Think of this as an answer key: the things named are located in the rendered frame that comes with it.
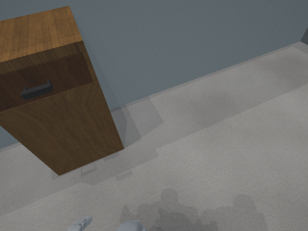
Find cabinet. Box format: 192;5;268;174
0;6;124;176

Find drawer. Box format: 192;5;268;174
0;52;93;112

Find handle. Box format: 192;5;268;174
21;79;54;100

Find left robot hand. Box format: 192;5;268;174
67;216;92;231

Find robot left thigh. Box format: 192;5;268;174
116;220;146;231

